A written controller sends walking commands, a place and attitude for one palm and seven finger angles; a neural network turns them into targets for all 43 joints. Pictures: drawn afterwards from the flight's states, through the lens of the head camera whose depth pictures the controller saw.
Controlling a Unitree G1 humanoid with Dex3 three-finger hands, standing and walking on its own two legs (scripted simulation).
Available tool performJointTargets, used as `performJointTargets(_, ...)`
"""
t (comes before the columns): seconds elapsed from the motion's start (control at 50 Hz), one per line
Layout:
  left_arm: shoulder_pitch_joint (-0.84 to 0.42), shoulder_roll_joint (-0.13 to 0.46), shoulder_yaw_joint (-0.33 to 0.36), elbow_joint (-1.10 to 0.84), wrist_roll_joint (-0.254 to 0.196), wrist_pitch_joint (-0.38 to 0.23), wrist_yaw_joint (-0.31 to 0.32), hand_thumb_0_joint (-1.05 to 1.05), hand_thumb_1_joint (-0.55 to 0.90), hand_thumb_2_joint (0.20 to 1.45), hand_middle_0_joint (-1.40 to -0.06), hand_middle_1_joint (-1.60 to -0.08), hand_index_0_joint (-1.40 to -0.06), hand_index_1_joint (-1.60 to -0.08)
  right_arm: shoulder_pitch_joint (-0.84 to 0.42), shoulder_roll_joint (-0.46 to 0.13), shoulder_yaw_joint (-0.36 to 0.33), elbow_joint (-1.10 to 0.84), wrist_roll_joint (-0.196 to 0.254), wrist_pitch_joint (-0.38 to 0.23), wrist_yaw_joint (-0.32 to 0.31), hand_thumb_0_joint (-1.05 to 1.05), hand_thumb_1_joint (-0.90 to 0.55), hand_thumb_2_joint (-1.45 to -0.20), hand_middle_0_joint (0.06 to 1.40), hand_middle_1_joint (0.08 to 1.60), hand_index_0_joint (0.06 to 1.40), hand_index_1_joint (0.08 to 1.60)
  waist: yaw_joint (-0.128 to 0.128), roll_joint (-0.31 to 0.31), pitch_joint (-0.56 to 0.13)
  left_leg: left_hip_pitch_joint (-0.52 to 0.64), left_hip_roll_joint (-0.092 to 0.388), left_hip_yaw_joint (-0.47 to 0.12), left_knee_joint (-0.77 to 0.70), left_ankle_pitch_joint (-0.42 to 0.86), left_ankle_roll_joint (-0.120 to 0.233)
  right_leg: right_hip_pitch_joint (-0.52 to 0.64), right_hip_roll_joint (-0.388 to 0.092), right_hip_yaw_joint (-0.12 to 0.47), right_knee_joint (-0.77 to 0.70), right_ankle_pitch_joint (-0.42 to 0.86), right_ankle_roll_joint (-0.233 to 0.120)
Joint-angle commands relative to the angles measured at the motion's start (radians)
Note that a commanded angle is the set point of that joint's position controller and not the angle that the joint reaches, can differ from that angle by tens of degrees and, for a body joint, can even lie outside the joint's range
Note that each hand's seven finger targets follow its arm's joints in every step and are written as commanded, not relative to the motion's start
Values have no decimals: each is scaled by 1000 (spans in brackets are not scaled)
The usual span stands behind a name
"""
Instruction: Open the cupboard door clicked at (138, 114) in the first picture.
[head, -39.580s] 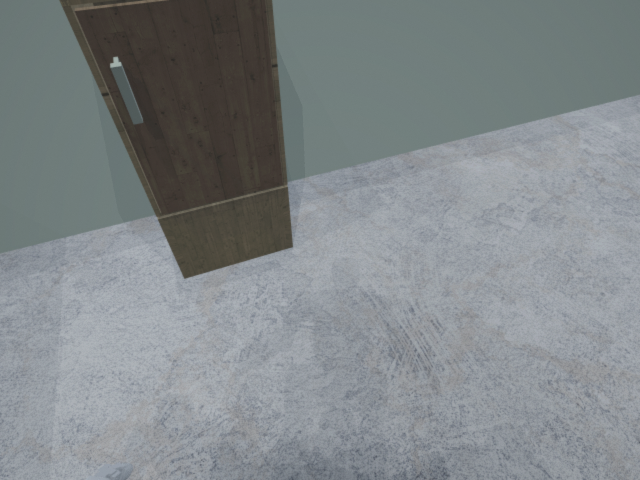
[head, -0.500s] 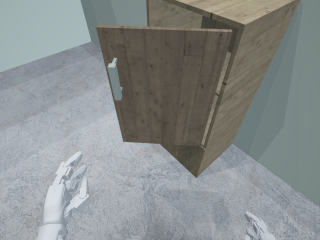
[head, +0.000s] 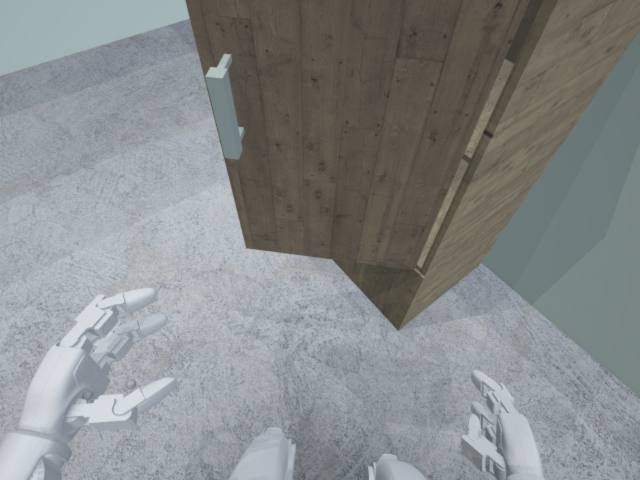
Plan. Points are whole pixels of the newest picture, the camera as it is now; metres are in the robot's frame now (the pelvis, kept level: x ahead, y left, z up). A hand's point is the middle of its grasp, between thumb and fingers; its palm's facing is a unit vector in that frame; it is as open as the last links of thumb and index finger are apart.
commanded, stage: raise the hand with hooked fingers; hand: left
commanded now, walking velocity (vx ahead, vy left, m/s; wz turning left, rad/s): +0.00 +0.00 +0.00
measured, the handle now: (229, 108) +0.59 +0.19 +0.11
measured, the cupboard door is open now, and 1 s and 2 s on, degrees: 44 44 44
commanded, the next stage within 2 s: move the hooked fingers beside the handle in 1.36 s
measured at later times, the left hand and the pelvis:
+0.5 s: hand (85, 329) +0.25 +0.27 +0.09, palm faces -0.03 -1.00 -0.06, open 13.4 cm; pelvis +0.00 +0.02 +0.02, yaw +0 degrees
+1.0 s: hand (61, 267) +0.30 +0.30 +0.12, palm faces -0.04 -1.00 -0.04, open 14.0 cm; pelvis +0.00 +0.03 +0.04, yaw -1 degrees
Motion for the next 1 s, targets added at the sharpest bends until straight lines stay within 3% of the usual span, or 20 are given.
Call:
performJointTargets(0.0, 23, 168, 162, -201, -57, -64, 32, 0, 13, 520, -263, -870, -263, -870, -30, -151, -79, -161, 4, -65, -14, 0, -900, -900, 200, 300, 200, 300, 8, -14, -271, 227, -26, 6, -160, 367, 25, 190, -15, 87, -190, 403, 28)
performJointTargets(0.04, 16, 141, 134, -163, -43, -75, 38, 0, -33, 500, -267, -900, -267, -900, -18, -157, -79, -158, 6, -62, -12, 0, -900, -900, 200, 300, 200, 300, -11, -32, -231, 229, -25, 6, -180, 334, 24, 147, -13, 71, -198, 351, 31)
performJointTargets(0.06, 3, 140, 122, -169, -42, -81, 35, 0, -57, 490, -268, -915, -268, -915, -13, -164, -78, -162, 7, -65, -10, 0, -900, -900, 200, 300, 200, 300, -16, -9, -227, 235, -26, 7, -187, 320, 24, 132, -13, 68, -201, 326, 29)
performJointTargets(0.08, -2, 152, 132, -148, -42, -80, 35, 0, -80, 480, -270, -930, -270, -930, -7, -168, -79, -164, 8, -63, -10, 0, -900, -900, 200, 300, 200, 300, -22, -24, -211, 228, -25, 7, -195, 294, 24, 121, -13, 67, -213, 288, 29)
performJointTargets(0.12, -38, 171, 136, -127, -44, -79, 17, 0, -127, 460, -273, -960, -273, -960, 7, -183, -75, -169, 10, -61, -13, 0, -900, -900, 200, 300, 200, 300, -23, -35, -207, 228, -26, 9, -202, 292, 27, 132, -12, 71, -220, 279, 25)
performJointTargets(0.22, -115, 217, 148, -176, -50, -90, 14, 0, -243, 410, -282, -1035, -282, -1035, 28, -197, -67, -180, 14, -71, -18, 0, -900, -900, 200, 300, 200, 300, -21, 32, -233, 306, -22, 2, -247, 289, 27, 137, -5, 53, -232, 252, 14)
performJointTargets(0.28, -144, 233, 162, -158, -50, -87, 25, 0, -313, 380, -287, -1080, -287, -1080, 34, -202, -62, -175, 16, -69, -20, 0, -900, -900, 200, 300, 200, 300, -23, 55, -205, 328, -19, -7, -274, 270, 23, 126, -3, 39, -243, 228, 11)
performJointTargets(0.34, -188, 243, 160, -133, -48, -68, 20, 0, -383, 350, -292, -1125, -292, -1125, 39, -208, -57, -181, 19, -64, -19, 0, -900, -900, 200, 300, 200, 300, -24, 79, -198, 349, -17, -12, -295, 259, 19, 127, -1, 35, -253, 220, 9)
performJointTargets(0.4, -243, 269, 170, -84, -49, -36, 12, 0, -453, 320, -297, -1170, -297, -1170, 43, -218, -51, -186, 19, -59, -23, 0, -900, -900, 200, 300, 200, 300, -26, 67, -163, 344, -17, -18, -314, 226, 19, 132, 3, 34, -271, 201, 6)
performJointTargets(0.44, -277, 278, 174, -67, -48, -21, 2, 0, -500, 300, -300, -1200, -300, -1200, 45, -219, -47, -190, 21, -55, -26, 0, -900, -900, 200, 300, 200, 300, -28, 64, -176, 362, -17, -16, -327, 225, 18, 145, 1, 33, -281, 203, 8)
performJointTargets(0.68, -509, 353, 205, 59, -45, 36, -51, 0, -500, 300, -300, -1200, -300, -1200, 48, -227, -32, -183, 25, -42, -41, 0, -900, -900, 200, 300, 200, 300, -30, 79, -170, 425, -15, -28, -381, 208, 15, 165, 3, 34, -322, 201, 4)
performJointTargets(0.72, -542, 385, 225, 64, -44, 38, -60, 0, -500, 300, -300, -1200, -300, -1200, 54, -230, -31, -183, 25, -39, -42, 0, -900, -900, 200, 300, 200, 300, -26, 79, -205, 451, -16, -23, -380, 252, 15, 190, 5, 36, -324, 228, 1)
performJointTargets(0.84, -636, 414, 240, 140, -47, 49, -81, 0, -500, 300, -300, -1200, -300, -1200, 66, -235, -32, -171, 27, -29, -46, 0, -900, -900, 200, 300, 200, 300, -32, 74, -189, 473, -14, -25, -398, 269, 12, 190, 5, 36, -340, 245, 2)
performJointTargets(0.88, -596, 385, 221, 171, -48, 57, -89, 0, -500, 300, -300, -1200, -300, -1200, 66, -235, -34, -177, 28, -28, -43, 0, -900, -900, 200, 300, 200, 300, -26, 71, -189, 472, -15, -27, -404, 268, 12, 189, 3, 33, -341, 243, 2)
performJointTargets(0.98, -576, 389, 229, 167, -49, 57, -92, 0, -500, 300, -300, -1200, -300, -1200, 72, -237, -40, -188, 27, -20, -32, 0, -900, -900, 200, 300, 200, 300, -21, 46, -195, 471, -16, -18, -402, 300, 12, 203, 5, 33, -341, 273, 3)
